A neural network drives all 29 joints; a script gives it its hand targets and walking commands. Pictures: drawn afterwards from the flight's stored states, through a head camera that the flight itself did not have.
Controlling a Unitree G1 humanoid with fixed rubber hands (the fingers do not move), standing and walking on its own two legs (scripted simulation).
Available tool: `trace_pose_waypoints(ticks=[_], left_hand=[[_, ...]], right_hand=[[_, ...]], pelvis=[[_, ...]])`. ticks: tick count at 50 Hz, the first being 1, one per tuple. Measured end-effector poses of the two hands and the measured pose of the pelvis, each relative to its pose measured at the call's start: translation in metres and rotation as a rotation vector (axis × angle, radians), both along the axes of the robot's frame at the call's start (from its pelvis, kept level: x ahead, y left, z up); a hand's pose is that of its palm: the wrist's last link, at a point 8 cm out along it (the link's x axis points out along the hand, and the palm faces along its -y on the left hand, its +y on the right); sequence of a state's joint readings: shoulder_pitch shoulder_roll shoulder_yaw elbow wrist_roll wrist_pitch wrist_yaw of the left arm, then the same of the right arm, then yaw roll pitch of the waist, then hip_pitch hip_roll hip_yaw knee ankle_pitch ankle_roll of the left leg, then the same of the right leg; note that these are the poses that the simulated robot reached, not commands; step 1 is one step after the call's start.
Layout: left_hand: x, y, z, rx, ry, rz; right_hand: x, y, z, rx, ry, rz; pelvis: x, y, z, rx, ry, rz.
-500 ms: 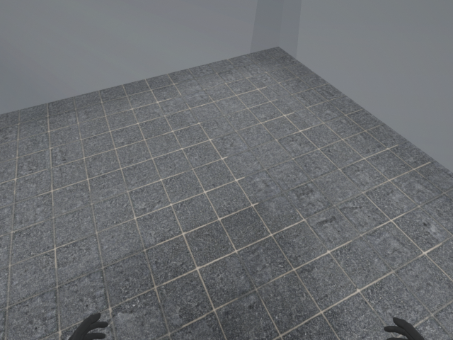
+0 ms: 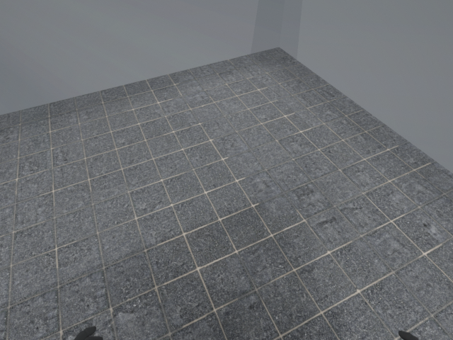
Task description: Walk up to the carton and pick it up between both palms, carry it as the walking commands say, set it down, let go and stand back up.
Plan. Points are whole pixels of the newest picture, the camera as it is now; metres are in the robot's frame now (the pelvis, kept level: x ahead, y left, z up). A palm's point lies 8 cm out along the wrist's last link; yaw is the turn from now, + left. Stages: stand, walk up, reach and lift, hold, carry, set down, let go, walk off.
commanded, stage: stand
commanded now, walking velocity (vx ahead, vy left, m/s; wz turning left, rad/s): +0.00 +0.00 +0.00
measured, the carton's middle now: out of the picture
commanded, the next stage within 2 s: walk up in 0.18 s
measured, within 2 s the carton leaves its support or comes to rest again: neither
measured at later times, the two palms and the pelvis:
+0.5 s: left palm out of the picture +0.09 +0.29 -0.12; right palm out of the picture +0.09 -0.31 -0.13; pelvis +0.00 -0.01 -0.01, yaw +5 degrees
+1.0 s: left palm out of the picture +0.00 +0.28 -0.13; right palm (384, 335) +0.17 -0.26 -0.11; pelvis -0.03 -0.02 -0.01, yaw +21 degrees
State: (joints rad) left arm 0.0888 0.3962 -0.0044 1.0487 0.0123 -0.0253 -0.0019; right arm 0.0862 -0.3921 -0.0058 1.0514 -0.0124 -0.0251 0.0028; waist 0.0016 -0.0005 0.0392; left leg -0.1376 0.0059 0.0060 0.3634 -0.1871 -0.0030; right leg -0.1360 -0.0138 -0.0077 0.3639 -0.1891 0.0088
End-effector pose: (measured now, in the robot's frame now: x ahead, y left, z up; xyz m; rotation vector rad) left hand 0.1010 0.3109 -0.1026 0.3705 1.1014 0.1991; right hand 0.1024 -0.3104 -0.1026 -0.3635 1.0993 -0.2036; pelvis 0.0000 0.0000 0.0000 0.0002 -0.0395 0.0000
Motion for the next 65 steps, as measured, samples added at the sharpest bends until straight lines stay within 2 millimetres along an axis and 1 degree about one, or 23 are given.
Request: trace_pose_waypoints(ticks=[18,20,22,24,26,30,32,35,37,39,43,47,51,54,56,59,61,65], left_hand=[[0.004,0.001,0.000,0.003,0.009,0.005],[0.004,0.000,-0.002,-0.008,0.015,0.035],[0.001,-0.007,-0.005,-0.014,0.009,0.071],[-0.008,-0.017,-0.010,-0.019,0.007,0.105],[-0.025,-0.025,-0.020,-0.021,0.026,0.138],[-0.073,-0.040,-0.030,-0.060,0.114,0.223],[-0.090,-0.045,-0.035,-0.081,0.140,0.259],[-0.106,-0.044,-0.045,-0.108,0.143,0.293],[-0.113,-0.035,-0.055,-0.118,0.129,0.309],[-0.117,-0.027,-0.059,-0.117,0.109,0.326],[-0.115,-0.021,-0.049,-0.117,0.059,0.345],[-0.110,-0.024,-0.036,-0.111,0.013,0.351],[-0.104,-0.035,-0.025,-0.091,-0.038,0.362],[-0.108,-0.049,-0.020,-0.062,-0.072,0.382],[-0.123,-0.061,-0.017,-0.042,-0.060,0.399],[-0.156,-0.075,-0.009,-0.034,-0.011,0.456],[-0.173,-0.081,-0.004,-0.028,0.006,0.494],[-0.198,-0.088,-0.004,-0.030,0.005,0.557]], right_hand=[[0.002,-0.002,0.000,-0.003,0.012,-0.006],[-0.003,-0.004,-0.002,-0.012,0.029,-0.038],[-0.008,-0.003,-0.008,0.002,0.059,-0.045],[-0.010,-0.002,-0.018,0.023,0.087,-0.032],[-0.006,0.001,-0.030,0.042,0.096,-0.007],[0.006,0.028,-0.036,0.089,0.113,0.055],[0.013,0.044,-0.037,0.119,0.119,0.083],[0.029,0.064,-0.038,0.134,0.100,0.135],[0.043,0.074,-0.038,0.117,0.061,0.174],[0.052,0.080,-0.034,0.087,0.038,0.228],[0.058,0.076,-0.019,0.043,0.047,0.277],[0.065,0.065,-0.010,0.022,0.034,0.308],[0.067,0.049,-0.013,0.029,0.035,0.330],[0.070,0.035,-0.024,0.051,0.039,0.346],[0.072,0.030,-0.030,0.063,0.040,0.360],[0.070,0.031,-0.029,0.084,0.066,0.390],[0.067,0.031,-0.029,0.100,0.088,0.405],[0.060,0.037,-0.029,0.107,0.123,0.437]], pelvis=[[0.004,0.000,0.001,0.000,0.003,0.001],[0.004,-0.002,0.000,-0.008,0.015,0.018],[0.001,-0.006,-0.003,-0.021,0.027,0.050],[-0.002,-0.011,-0.007,-0.025,0.036,0.076],[-0.006,-0.016,-0.014,-0.022,0.040,0.094],[-0.011,-0.017,-0.012,-0.023,0.026,0.152],[-0.012,-0.015,-0.011,-0.018,0.024,0.181],[-0.015,-0.009,-0.015,-0.015,0.022,0.215],[-0.018,-0.003,-0.023,-0.017,0.020,0.236],[-0.023,-0.002,-0.025,-0.012,0.016,0.256],[-0.029,-0.006,-0.015,-0.016,0.019,0.301],[-0.032,-0.014,-0.010,-0.022,0.025,0.341],[-0.033,-0.029,-0.010,-0.018,0.029,0.379],[-0.032,-0.045,-0.016,-0.003,0.036,0.413],[-0.033,-0.054,-0.017,0.006,0.030,0.434],[-0.036,-0.060,-0.009,0.019,0.017,0.472],[-0.037,-0.062,-0.005,0.022,0.015,0.494],[-0.040,-0.062,-0.003,0.018,0.019,0.545]])
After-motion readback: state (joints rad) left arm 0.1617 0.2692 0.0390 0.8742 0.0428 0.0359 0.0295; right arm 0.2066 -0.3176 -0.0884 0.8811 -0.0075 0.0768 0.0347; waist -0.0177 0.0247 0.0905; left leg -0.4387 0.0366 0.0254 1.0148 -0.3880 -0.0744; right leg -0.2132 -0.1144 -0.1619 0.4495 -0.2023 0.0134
